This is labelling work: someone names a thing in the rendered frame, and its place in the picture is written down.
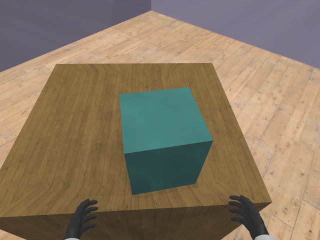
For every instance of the robot left hand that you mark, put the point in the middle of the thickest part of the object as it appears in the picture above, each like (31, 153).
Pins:
(75, 227)

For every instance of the robot right hand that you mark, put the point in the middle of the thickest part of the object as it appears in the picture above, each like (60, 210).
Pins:
(252, 219)

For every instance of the carton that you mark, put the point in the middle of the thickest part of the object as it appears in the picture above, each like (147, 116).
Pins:
(165, 139)

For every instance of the pedestal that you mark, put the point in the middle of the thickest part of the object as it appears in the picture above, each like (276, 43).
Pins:
(70, 149)

